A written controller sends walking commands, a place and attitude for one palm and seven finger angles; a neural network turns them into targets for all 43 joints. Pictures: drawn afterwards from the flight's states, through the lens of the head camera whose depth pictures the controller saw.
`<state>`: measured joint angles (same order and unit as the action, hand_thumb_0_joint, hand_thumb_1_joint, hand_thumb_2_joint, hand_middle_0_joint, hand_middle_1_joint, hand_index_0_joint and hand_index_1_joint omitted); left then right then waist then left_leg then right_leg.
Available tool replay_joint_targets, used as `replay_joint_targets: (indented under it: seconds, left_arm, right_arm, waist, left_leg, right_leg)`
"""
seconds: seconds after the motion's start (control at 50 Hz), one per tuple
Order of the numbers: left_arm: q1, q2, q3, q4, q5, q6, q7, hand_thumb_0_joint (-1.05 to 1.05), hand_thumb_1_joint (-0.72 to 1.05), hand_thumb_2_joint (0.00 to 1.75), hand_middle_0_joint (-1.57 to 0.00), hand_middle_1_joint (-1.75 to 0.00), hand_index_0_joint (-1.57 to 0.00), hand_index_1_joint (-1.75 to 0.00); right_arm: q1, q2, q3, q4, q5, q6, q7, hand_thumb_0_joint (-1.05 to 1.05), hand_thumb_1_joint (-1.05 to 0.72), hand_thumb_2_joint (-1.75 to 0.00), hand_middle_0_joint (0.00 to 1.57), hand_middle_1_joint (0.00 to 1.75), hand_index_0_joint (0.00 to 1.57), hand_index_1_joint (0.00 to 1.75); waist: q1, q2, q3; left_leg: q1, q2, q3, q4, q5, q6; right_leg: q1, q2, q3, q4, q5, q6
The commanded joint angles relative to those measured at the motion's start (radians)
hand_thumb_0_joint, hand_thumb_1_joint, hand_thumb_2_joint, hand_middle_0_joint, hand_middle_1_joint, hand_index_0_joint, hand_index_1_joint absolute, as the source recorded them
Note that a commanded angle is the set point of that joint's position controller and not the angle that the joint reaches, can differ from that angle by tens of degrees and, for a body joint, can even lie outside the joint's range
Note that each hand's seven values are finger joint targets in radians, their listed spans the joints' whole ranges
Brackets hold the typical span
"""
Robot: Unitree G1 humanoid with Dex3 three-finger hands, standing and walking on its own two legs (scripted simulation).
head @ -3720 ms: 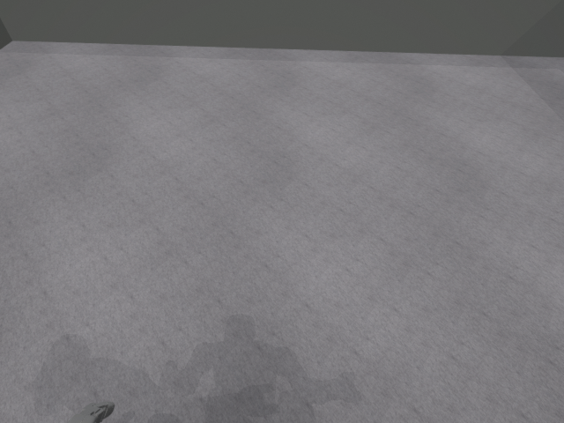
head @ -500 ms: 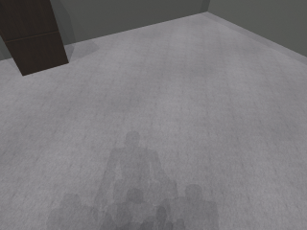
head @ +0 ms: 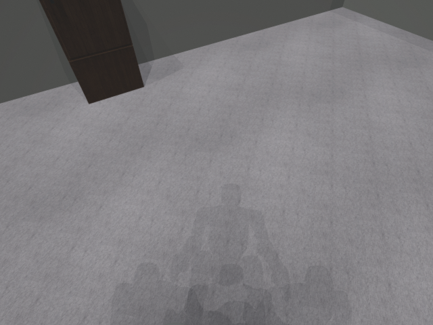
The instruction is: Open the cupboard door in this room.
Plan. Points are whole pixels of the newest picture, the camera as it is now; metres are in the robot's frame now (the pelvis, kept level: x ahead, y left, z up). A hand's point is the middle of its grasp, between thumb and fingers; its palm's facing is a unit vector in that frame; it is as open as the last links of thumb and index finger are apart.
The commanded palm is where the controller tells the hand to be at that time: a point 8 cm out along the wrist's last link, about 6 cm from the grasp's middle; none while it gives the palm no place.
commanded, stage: stand and wait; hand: left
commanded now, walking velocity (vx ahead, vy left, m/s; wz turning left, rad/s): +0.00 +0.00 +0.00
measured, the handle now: out of the picture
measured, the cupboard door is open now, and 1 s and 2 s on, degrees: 0 0 0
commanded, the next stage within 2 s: turn or walk to find it in 0.50 s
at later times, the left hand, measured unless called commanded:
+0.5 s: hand out of the picture -0.04 +0.21 -0.17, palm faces +0.03 -0.98 -0.19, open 7.4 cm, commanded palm none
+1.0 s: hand out of the picture -0.04 +0.19 -0.18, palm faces +0.04 -0.99 -0.17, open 7.4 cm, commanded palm none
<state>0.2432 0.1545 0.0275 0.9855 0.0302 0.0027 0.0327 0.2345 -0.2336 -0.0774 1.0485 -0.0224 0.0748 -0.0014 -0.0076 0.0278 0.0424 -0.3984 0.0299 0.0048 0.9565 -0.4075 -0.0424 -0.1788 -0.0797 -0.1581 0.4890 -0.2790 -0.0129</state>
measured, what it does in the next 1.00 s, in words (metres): steps on the spot: left foot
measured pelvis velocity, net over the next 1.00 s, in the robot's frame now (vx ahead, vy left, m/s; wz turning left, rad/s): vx -0.03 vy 0.03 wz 0.00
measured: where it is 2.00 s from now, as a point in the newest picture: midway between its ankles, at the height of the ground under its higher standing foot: outside the picture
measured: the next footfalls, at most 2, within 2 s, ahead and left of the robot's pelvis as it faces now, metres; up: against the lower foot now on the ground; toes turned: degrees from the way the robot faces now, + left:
left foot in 0.12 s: +0.03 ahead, +0.14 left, +0.00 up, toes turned +4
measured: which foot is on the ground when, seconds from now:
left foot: up 0.00-0.10, down 0.12-1.00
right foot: down 0.00-1.00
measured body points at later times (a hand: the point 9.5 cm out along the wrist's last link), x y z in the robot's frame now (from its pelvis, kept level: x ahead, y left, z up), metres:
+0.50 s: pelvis -0.03 +0.04 +0.00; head -0.04 +0.03 +0.45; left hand -0.04 +0.26 -0.16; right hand +0.01 -0.19 -0.16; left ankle -0.01 +0.14 -0.74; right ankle -0.03 -0.10 -0.74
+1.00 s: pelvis -0.03 +0.03 +0.00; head -0.03 +0.03 +0.45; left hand -0.04 +0.24 -0.16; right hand -0.06 -0.18 -0.16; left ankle -0.01 +0.14 -0.74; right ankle -0.03 -0.10 -0.74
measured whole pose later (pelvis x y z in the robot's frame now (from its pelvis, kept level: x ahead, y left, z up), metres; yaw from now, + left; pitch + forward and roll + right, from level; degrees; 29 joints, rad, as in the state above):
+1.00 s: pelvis -0.03 +0.03 +0.00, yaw +0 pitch -1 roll +0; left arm 0.30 0.12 0.00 1.14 0.01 0.00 0.04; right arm 0.32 -0.11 -0.01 1.16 -0.01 0.00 -0.03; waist 0.00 0.00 0.02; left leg -0.21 0.02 0.07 0.45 -0.22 0.01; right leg -0.19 -0.06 -0.09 0.44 -0.23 0.02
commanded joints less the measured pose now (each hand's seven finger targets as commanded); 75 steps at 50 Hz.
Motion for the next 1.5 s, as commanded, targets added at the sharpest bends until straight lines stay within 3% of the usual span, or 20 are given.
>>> replay_joint_targets:
  seconds: [0.0,0.06,0.08,0.1,0.12,0.14,0.16,0.2,0.26,0.3,0.34,0.36,0.42,0.5,0.58,0.66,0.78,1.02,1.34,1.48]
  left_arm:
    - [0.066,0.202,0.045,-0.013,0.003,-0.011,0.006,0.0,0.9,0.9,-0.2,-0.3,-0.2,-0.3]
    - [0.04,0.187,0.039,0.009,-0.01,-0.008,0.005,0.0,0.9,0.9,-0.2,-0.3,-0.2,-0.3]
    - [0.049,0.157,0.032,0.01,-0.018,-0.004,0.004,0.0,0.9,0.9,-0.2,-0.3,-0.2,-0.3]
    - [0.076,0.113,0.022,0.005,-0.025,0.002,0.001,0.0,0.9,0.9,-0.2,-0.3,-0.2,-0.3]
    - [0.074,0.079,0.012,0.008,-0.025,0.007,0.003,0.0,0.9,0.9,-0.2,-0.3,-0.2,-0.3]
    - [0.057,0.076,0.008,0.017,-0.019,0.01,0.004,0.0,0.9,0.9,-0.2,-0.3,-0.2,-0.3]
    - [0.041,0.07,0.005,0.035,-0.017,0.021,0.004,0.0,0.9,0.9,-0.2,-0.3,-0.2,-0.3]
    - [0.046,0.077,0.002,0.057,-0.015,0.025,-0.002,0.0,0.9,0.9,-0.2,-0.3,-0.2,-0.3]
    - [0.094,0.058,-0.006,0.101,-0.015,0.018,-0.008,0.0,0.9,0.9,-0.2,-0.3,-0.2,-0.3]
    - [0.126,0.056,-0.01,0.124,-0.013,0.008,-0.006,0.0,0.9,0.9,-0.2,-0.3,-0.2,-0.3]
    - [0.121,0.085,-0.013,0.136,-0.012,-0.005,-0.001,0.0,0.9,0.9,-0.2,-0.3,-0.2,-0.3]
    - [0.111,0.093,-0.015,0.133,-0.014,-0.005,0.001,0.0,0.9,0.9,-0.2,-0.3,-0.2,-0.3]
    - [0.088,0.083,-0.02,0.139,-0.014,-0.006,-0.001,0.0,0.9,0.9,-0.2,-0.3,-0.2,-0.3]
    - [0.099,0.081,-0.016,0.137,-0.016,-0.003,0.003,0.0,0.9,0.9,-0.2,-0.3,-0.2,-0.3]
    - [0.095,0.1,0.003,0.118,-0.014,0.005,0.007,0.0,0.9,0.9,-0.2,-0.3,-0.2,-0.3]
    - [0.108,0.085,0.0,0.115,-0.014,0.003,0.007,0.0,0.9,0.9,-0.2,-0.3,-0.2,-0.3]
    - [0.111,0.067,-0.005,0.119,-0.017,-0.008,0.008,0.0,0.9,0.9,-0.2,-0.3,-0.2,-0.3]
    - [0.134,0.048,-0.015,0.139,-0.018,-0.013,0.01,0.0,0.9,0.9,-0.2,-0.3,-0.2,-0.3]
    - [0.142,0.064,-0.013,0.141,-0.017,-0.026,0.009,0.0,0.9,0.9,-0.2,-0.3,-0.2,-0.3]
    - [0.126,0.081,-0.011,0.138,-0.016,-0.025,0.008,0.0,0.9,0.9,-0.2,-0.3,-0.2,-0.3]
  right_arm:
    - [-0.048,-0.001,0.013,-0.068,0.011,-0.039,0.0,0.0,-0.9,-0.9,0.2,0.3,0.2,0.3]
    - [0.039,0.0,0.024,-0.027,0.013,-0.059,-0.008,0.0,-0.9,-0.9,0.2,0.3,0.2,0.3]
    - [0.066,-0.024,0.023,-0.011,0.013,-0.071,-0.011,0.0,-0.9,-0.9,0.2,0.3,0.2,0.3]
    - [0.076,-0.082,0.016,-0.012,0.006,-0.084,-0.016,0.0,-0.9,-0.9,0.2,0.3,0.2,0.3]
    - [0.048,-0.119,0.014,-0.016,0.005,-0.082,-0.022,0.0,-0.9,-0.9,0.2,0.3,0.2,0.3]
    - [0.022,-0.109,0.018,-0.017,0.001,-0.079,-0.025,0.0,-0.9,-0.9,0.2,0.3,0.2,0.3]
    - [0.001,-0.093,0.023,-0.007,0.001,-0.085,-0.034,0.0,-0.9,-0.9,0.2,0.3,0.2,0.3]
    - [-0.005,-0.061,0.036,-0.001,0.003,-0.087,-0.043,0.0,-0.9,-0.9,0.2,0.3,0.2,0.3]
    - [-0.012,-0.056,0.034,0.007,0.007,-0.088,-0.045,0.0,-0.9,-0.9,0.2,0.3,0.2,0.3]
    - [-0.005,-0.054,0.034,0.012,0.013,-0.089,-0.044,0.0,-0.9,-0.9,0.2,0.3,0.2,0.3]
    - [0.008,-0.023,0.039,0.021,0.021,-0.09,-0.037,0.0,-0.9,-0.9,0.2,0.3,0.2,0.3]
    - [0.022,-0.018,0.041,0.024,0.023,-0.089,-0.033,0.0,-0.9,-0.9,0.2,0.3,0.2,0.3]
    - [0.032,-0.019,0.041,0.039,0.016,-0.078,-0.03,0.0,-0.9,-0.9,0.2,0.3,0.2,0.3]
    - [0.058,-0.016,0.046,0.056,0.013,-0.081,-0.027,0.0,-0.9,-0.9,0.2,0.3,0.2,0.3]
    - [0.056,-0.023,0.042,0.043,0.01,-0.07,-0.021,0.0,-0.9,-0.9,0.2,0.3,0.2,0.3]
    - [0.084,-0.002,0.041,0.049,0.008,-0.068,-0.021,0.0,-0.9,-0.9,0.2,0.3,0.2,0.3]
    - [0.13,0.022,0.046,0.067,0.01,-0.082,-0.024,0.0,-0.9,-0.9,0.2,0.3,0.2,0.3]
    - [0.143,0.036,0.051,0.085,0.014,-0.09,-0.031,0.0,-0.9,-0.9,0.2,0.3,0.2,0.3]
    - [0.121,0.007,0.047,0.083,0.016,-0.103,-0.034,0.0,-0.9,-0.9,0.2,0.3,0.2,0.3]
    - [0.108,-0.012,0.045,0.081,0.016,-0.102,-0.034,0.0,-0.9,-0.9,0.2,0.3,0.2,0.3]
  waist:
    - [0.048,-0.219,-0.003]
    - [0.004,-0.186,-0.047]
    - [0.001,-0.087,-0.069]
    - [0.011,0.086,-0.089]
    - [0.023,0.182,-0.055]
    - [0.021,0.143,-0.022]
    - [0.019,0.24,0.002]
    - [0.022,0.195,0.032]
    - [0.032,0.092,0.005]
    - [0.037,0.034,-0.021]
    - [0.02,-0.032,-0.007]
    - [0.011,-0.019,0.001]
    - [0.003,-0.121,0.073]
    - [0.008,-0.049,0.074]
    - [0.017,-0.032,0.077]
    - [0.015,-0.04,0.057]
    - [0.012,-0.027,0.013]
    - [0.013,-0.022,0.064]
    - [0.012,-0.026,0.013]
    - [0.012,-0.032,0.05]
  left_leg:
    - [0.032,0.004,0.053,-0.219,-0.021,-0.004]
    - [0.224,0.003,0.066,-0.497,0.182,0.004]
    - [0.312,0.038,0.02,-0.578,0.29,0.018]
    - [0.338,0.172,-0.132,-0.595,0.461,0.066]
    - [0.275,0.265,-0.198,-0.634,0.524,0.129]
    - [0.211,0.269,-0.183,-0.666,0.48,0.154]
    - [0.189,0.249,-0.184,-0.71,0.451,0.159]
    - [0.182,0.23,-0.144,-0.697,0.513,0.171]
    - [0.22,0.192,-0.095,-0.653,0.51,0.159]
    - [0.232,0.152,-0.069,-0.608,0.454,0.126]
    - [0.219,0.096,-0.031,-0.586,0.361,0.08]
    - [0.21,0.087,-0.033,-0.603,0.316,0.074]
    - [0.218,0.079,-0.026,-0.629,0.187,0.064]
    - [0.191,0.079,-0.032,-0.662,0.137,0.066]
    - [0.106,0.075,-0.054,-0.644,0.083,0.071]
    - [0.119,0.064,-0.048,-0.616,0.072,0.07]
    - [0.14,0.073,-0.052,-0.61,0.175,0.07]
    - [0.154,0.076,-0.037,-0.63,0.2,0.065]
    - [0.222,0.085,-0.024,-0.616,0.312,0.068]
    - [0.209,0.087,-0.028,-0.629,0.293,0.068]
  right_leg:
    - [0.029,-0.219,0.181,-0.149,0.356,-0.133]
    - [-0.015,-0.173,0.147,-0.062,0.326,-0.073]
    - [-0.06,-0.129,0.124,0.002,0.269,-0.032]
    - [-0.116,-0.055,0.078,0.066,0.113,0.017]
    - [-0.117,-0.018,0.052,0.093,-0.075,0.044]
    - [-0.099,-0.009,0.073,0.138,-0.155,0.045]
    - [-0.11,-0.015,0.085,0.194,-0.193,0.048]
    - [-0.111,-0.019,0.112,0.221,-0.182,0.043]
    - [-0.066,-0.011,0.103,0.091,-0.082,0.045]
    - [-0.004,-0.011,0.106,-0.068,0.063,0.049]
    - [0.015,-0.057,0.169,-0.134,0.195,0.029]
    - [0.014,-0.068,0.172,-0.135,0.193,0.021]
    - [-0.079,-0.053,0.177,-0.174,0.036,0.019]
    - [-0.065,-0.046,0.164,-0.166,0.015,0.02]
    - [-0.057,-0.054,0.146,-0.133,-0.05,0.022]
    - [-0.085,-0.056,0.159,-0.149,-0.096,0.015]
    - [-0.051,-0.049,0.151,-0.131,0.004,0.011]
    - [-0.053,-0.039,0.153,-0.151,0.053,0.012]
    - [-0.014,-0.045,0.152,-0.153,0.147,0.009]
    - [-0.017,-0.044,0.152,-0.163,0.129,0.009]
